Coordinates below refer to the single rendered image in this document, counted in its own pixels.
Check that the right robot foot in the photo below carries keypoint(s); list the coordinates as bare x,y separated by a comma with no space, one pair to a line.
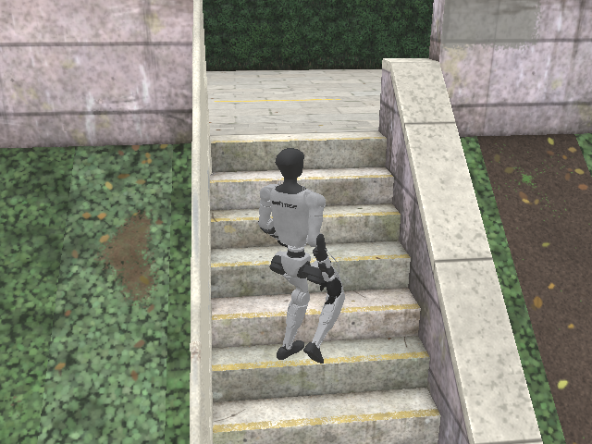
313,352

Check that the robot right forearm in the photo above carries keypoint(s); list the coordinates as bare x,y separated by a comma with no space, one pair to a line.
322,259

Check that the robot right hand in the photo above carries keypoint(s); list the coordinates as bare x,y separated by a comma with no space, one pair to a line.
333,289

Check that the left robot shin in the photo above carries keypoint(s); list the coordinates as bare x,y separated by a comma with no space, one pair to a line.
295,316

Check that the right robot upper arm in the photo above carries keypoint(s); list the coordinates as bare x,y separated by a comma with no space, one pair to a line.
316,203

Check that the left robot upper arm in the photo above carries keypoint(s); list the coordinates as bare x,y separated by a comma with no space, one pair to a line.
265,221

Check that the robot left forearm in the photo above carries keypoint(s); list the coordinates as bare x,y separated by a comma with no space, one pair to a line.
271,232

